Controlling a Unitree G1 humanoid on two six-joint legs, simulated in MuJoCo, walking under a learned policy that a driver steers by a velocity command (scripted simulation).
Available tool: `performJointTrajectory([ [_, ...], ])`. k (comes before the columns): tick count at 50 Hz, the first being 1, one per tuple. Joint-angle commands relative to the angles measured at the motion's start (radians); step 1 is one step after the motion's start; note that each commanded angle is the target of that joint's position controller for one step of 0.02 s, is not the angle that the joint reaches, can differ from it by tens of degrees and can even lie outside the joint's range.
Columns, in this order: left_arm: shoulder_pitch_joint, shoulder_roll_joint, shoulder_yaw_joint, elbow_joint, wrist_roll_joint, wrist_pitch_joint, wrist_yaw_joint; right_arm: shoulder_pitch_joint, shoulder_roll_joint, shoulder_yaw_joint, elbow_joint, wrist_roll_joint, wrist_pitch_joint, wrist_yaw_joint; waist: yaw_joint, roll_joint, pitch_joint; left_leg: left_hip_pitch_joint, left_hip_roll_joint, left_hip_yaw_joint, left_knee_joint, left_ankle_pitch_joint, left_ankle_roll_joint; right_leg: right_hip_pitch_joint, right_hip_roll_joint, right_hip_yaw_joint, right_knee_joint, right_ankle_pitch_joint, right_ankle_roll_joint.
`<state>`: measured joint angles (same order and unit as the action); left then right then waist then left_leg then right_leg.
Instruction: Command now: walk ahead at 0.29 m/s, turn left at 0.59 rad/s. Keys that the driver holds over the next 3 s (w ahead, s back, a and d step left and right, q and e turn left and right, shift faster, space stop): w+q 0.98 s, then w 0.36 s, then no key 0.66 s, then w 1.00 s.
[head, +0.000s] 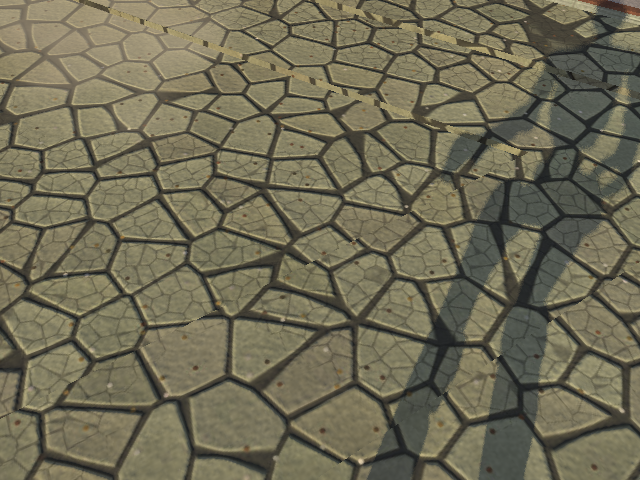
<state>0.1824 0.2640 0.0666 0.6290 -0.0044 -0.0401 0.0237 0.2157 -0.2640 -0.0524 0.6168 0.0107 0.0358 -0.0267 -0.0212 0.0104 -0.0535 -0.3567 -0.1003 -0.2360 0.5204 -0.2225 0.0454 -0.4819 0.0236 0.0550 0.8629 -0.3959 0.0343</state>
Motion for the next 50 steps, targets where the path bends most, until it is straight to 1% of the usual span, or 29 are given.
performJointTrajectory([
  [1, 0.052, 0.094, 0.046, -0.052, -0.017, -0.043, -0.018, -0.056, -0.16, -0.046, -0.084, 0.011, -0.014, 0.007, 0.072, 0.185, 0.005, -0.076, 0.16, -0.298, -0.19, -0.444, 0.139, 0.247, 0.031, -0.047, -0.291, 0.072, -0.033],
  [2, 0.143, 0.177, 0.074, -0.021, 0.008, -0.052, -0.017, -0.075, -0.121, -0.04, -0.121, 0.033, -0.014, 0.005, 0.094, -0.006, 0.005, -0.296, 0.062, -0.166, -0.062, -0.47, 0.055, 0.426, -0.108, 0.135, -0.349, -0.055, -0.108],
  [3, 0.247, 0.248, 0.099, 0.02, 0.021, -0.056, -0.02, -0.155, -0.074, -0.024, -0.161, 0.049, -0.03, 0.004, 0.142, -0.257, 0.007, -0.492, -0.006, -0.014, 0.217, -0.405, 0.007, 0.516, -0.316, 0.484, -0.535, -0.31, -0.227],
  [4, 0.211, 0.24, 0.099, 0.008, 0.032, -0.072, -0.021, -0.23, -0.101, -0.033, -0.177, 0.042, -0.05, 0.013, 0.147, -0.251, 0.091, -0.587, 0.047, -0.013, 0.409, -0.306, -0.008, 0.454, -0.439, 0.675, -0.607, -0.321, -0.292],
  [5, 0.147, 0.193, 0.084, -0.009, 0.026, -0.075, -0.015, -0.215, -0.139, -0.049, -0.155, 0.03, -0.05, 0.016, 0.101, -0.145, 0.112, -0.561, 0.078, -0.005, 0.489, -0.233, -0.008, 0.394, -0.421, 0.597, -0.596, -0.267, -0.283],
  [6, 0.098, 0.165, 0.076, -0.009, 0.001, -0.07, -0.008, -0.156, -0.154, -0.056, -0.131, 0.016, -0.044, 0.019, 0.063, -0.129, 0.113, -0.537, 0.099, 0.033, 0.522, -0.164, -0.018, 0.387, -0.385, 0.479, -0.597, -0.193, -0.246],
  [7, 0.076, 0.144, 0.068, -0.006, -0.011, -0.063, -0.003, -0.116, -0.149, -0.057, -0.11, 0.01, -0.04, 0.026, 0.048, -0.132, 0.11, -0.504, 0.119, 0.061, 0.541, -0.102, -0.026, 0.381, -0.35, 0.381, -0.609, -0.123, -0.212],
  [9, 0.076, 0.125, 0.056, 0.01, 0.0, -0.059, 0.001, -0.108, -0.117, -0.052, -0.093, 0.008, -0.037, 0.043, 0.045, -0.133, 0.106, -0.427, 0.117, 0.135, 0.571, 0.008, -0.034, 0.341, -0.29, 0.201, -0.634, 0.013, -0.162],
  [14, 0.135, 0.178, 0.068, 0.056, -0.004, -0.065, -0.007, -0.207, -0.071, -0.037, -0.108, 0.013, -0.032, 0.071, 0.081, -0.145, 0.108, -0.332, 0.124, 0.206, 0.311, 0.127, -0.046, 0.373, -0.282, -0.005, -0.636, 0.115, -0.135],
  [19, 0.101, 0.239, 0.09, 0.066, -0.043, -0.068, -0.022, -0.227, -0.097, -0.047, -0.111, 0.015, -0.023, 0.088, 0.064, -0.151, 0.124, -0.152, 0.147, 0.245, 0.109, 0.119, -0.01, 0.37, -0.311, -0.107, -0.631, 0.178, -0.108],
  [21, 0.083, 0.246, 0.095, 0.072, -0.055, -0.064, -0.028, -0.167, -0.116, -0.059, -0.096, 0.009, -0.02, 0.088, 0.025, -0.116, 0.103, -0.04, 0.138, 0.263, 0.02, 0.106, 0.031, 0.388, -0.298, -0.155, -0.521, 0.344, -0.099],
  [22, 0.068, 0.236, 0.093, 0.074, -0.055, -0.067, -0.03, -0.057, -0.136, -0.076, -0.062, 0.003, -0.02, 0.083, -0.03, -0.082, 0.045, 0.128, 0.117, 0.28, -0.045, 0.177, 0.059, 0.346, -0.275, -0.183, -0.377, 0.454, -0.094],
  [23, 0.082, 0.186, 0.079, 0.074, -0.045, -0.077, -0.03, 0.083, -0.183, -0.103, -0.01, 0.0, -0.015, 0.073, -0.081, -0.001, -0.02, 0.338, 0.081, 0.29, -0.073, 0.21, 0.086, 0.242, -0.207, -0.214, -0.127, 0.473, -0.084],
  [24, 0.083, 0.091, 0.049, 0.036, -0.002, -0.088, -0.035, 0.171, -0.24, -0.114, 0.008, -0.004, -0.022, 0.06, -0.085, 0.239, -0.028, 0.583, 0.22, 0.08, -0.035, 0.359, 0.146, -0.102, -0.103, -0.209, 0.311, -0.094, -0.056],
  [25, 0.221, 0.039, 0.016, 0.012, 0.041, -0.102, -0.041, 0.162, -0.299, -0.091, -0.042, 0.006, -0.046, 0.063, 0.021, 0.336, -0.127, 0.68, 0.343, -0.191, 0.078, 0.582, 0.243, -0.295, -0.083, -0.055, 0.528, -0.253, -0.054],
  [26, 0.145, 0.152, 0.035, -0.029, -0.008, -0.114, -0.035, 0.214, -0.29, -0.107, -0.026, 0.005, -0.066, 0.075, -0.066, 0.276, -0.224, 0.686, 0.429, -0.411, -0.161, 0.152, 0.366, -0.382, -0.048, 0.009, 0.558, -0.168, -0.029],
  [27, 0.054, 0.193, 0.045, -0.039, -0.031, -0.118, -0.024, 0.169, -0.243, -0.091, -0.014, 0.009, -0.087, 0.075, -0.054, 0.121, -0.122, 0.585, 0.397, -0.378, -0.225, -0.014, 0.323, -0.406, -0.105, 0.04, 0.448, -0.049, -0.037],
  [28, 0.02, 0.202, 0.044, -0.038, -0.012, -0.108, -0.012, 0.084, -0.188, -0.071, -0.02, 0.016, -0.094, 0.07, -0.029, 0.071, -0.05, 0.476, 0.367, -0.317, -0.234, 0.021, 0.283, -0.375, -0.136, 0.036, 0.363, 0.036, -0.027],
  [30, 0.033, 0.198, 0.044, -0.032, 0.017, -0.091, -0.01, 0.02, -0.176, -0.06, -0.026, 0.005, -0.099, 0.059, 0.016, 0.07, -0.002, 0.347, 0.343, -0.272, -0.244, 0.183, 0.281, -0.304, -0.155, 0.052, 0.275, 0.081, 0.002],
  [32, 0.014, 0.176, 0.038, -0.031, 0.024, -0.079, -0.018, 0.014, -0.168, -0.055, -0.01, 0.001, -0.106, 0.044, 0.028, 0.052, 0.018, 0.271, 0.312, -0.192, -0.259, 0.307, 0.264, -0.255, -0.152, 0.037, 0.174, 0.116, 0.013],
  [36, -0.137, 0.1, 0.005, -0.059, 0.035, -0.088, -0.041, 0.061, -0.181, -0.061, 0.041, 0.012, -0.097, 0.009, -0.014, 0.03, 0.043, 0.184, 0.195, -0.033, -0.221, 0.475, 0.193, -0.167, -0.08, -0.015, -0.118, 0.435, 0.013],
  [39, -0.252, 0.087, -0.002, -0.083, 0.022, -0.108, -0.064, 0.145, -0.164, -0.06, 0.082, 0.028, -0.088, -0.004, -0.062, 0.015, 0.073, 0.14, 0.159, -0.042, -0.208, 0.309, 0.151, -0.073, -0.02, -0.026, -0.334, 0.642, -0.015],
  [41, -0.312, 0.082, -0.002, -0.107, 0.009, -0.109, -0.069, 0.19, -0.157, -0.06, 0.108, 0.029, -0.083, -0.006, -0.076, 0.03, 0.094, 0.156, 0.171, -0.1, -0.182, 0.225, 0.141, -0.023, -0.003, -0.002, -0.4, 0.643, -0.026],
  [44, -0.281, 0.121, 0.013, -0.102, -0.002, -0.106, -0.065, 0.196, -0.16, -0.069, 0.121, 0.025, -0.076, -0.014, -0.045, 0.075, 0.092, 0.261, 0.201, -0.167, -0.086, 0.275, 0.131, -0.001, -0.013, 0.04, -0.42, 0.508, -0.05],
  [46, -0.126, 0.164, 0.038, -0.068, -0.001, -0.108, -0.05, 0.175, -0.159, -0.072, 0.113, 0.019, -0.07, -0.004, 0.034, 0.08, 0.009, 0.294, 0.167, -0.162, 0.087, 0.476, 0.098, 0.187, -0.006, 0.014, -0.425, 0.43, -0.087],
  [47, 0.026, 0.184, 0.046, -0.049, 0.013, -0.109, -0.046, 0.138, -0.137, -0.061, 0.087, 0.011, -0.071, 0.009, 0.117, 0.061, -0.113, 0.196, 0.129, -0.135, 0.288, 0.451, 0.071, 0.448, -0.077, 0.051, -0.366, 0.464, -0.131],
  [48, 0.166, 0.233, 0.053, -0.034, 0.017, -0.103, -0.041, 0.211, -0.055, -0.034, 0.075, -0.016, -0.075, 0.015, 0.114, -0.122, -0.258, -0.03, 0.029, -0.05, 0.608, -0.056, 0.03, 0.769, -0.257, 0.223, -0.27, 0.57, -0.191],
  [49, 0.236, 0.25, 0.058, 0.01, 0.003, -0.099, -0.052, 0.379, -0.046, -0.016, 0.082, 0.033, -0.082, 0.02, 0.077, -0.401, -0.412, -0.324, -0.046, -0.012, 0.908, -0.45, -0.024, 1.018, -0.493, 0.716, -0.384, 0.31, -0.386],
  [50, 0.208, 0.168, 0.044, -0.01, -0.005, -0.085, -0.052, 0.32, -0.134, -0.031, 0.096, 0.046, -0.077, 0.011, 0.105, -0.205, -0.315, -0.413, 0.042, -0.01, 0.956, -0.346, -0.043, 0.922, -0.459, 0.751, -0.487, 0.018, -0.349],
])
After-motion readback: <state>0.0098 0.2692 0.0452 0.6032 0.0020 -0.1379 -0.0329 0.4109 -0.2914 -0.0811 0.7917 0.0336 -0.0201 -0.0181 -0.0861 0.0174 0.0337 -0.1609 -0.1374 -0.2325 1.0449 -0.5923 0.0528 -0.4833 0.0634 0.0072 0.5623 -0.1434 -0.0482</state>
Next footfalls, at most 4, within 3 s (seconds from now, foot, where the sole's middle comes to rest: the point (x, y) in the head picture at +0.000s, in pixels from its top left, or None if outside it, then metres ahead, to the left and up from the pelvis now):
0.02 right None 0.04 -0.15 -0.73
0.48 left None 0.20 0.20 -0.78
0.94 right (222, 445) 0.60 0.21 -0.80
1.44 left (60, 421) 0.66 0.57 -0.80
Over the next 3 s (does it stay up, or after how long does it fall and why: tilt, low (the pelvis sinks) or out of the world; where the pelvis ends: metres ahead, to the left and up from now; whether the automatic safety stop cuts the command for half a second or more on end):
stays up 1.07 0.66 -0.05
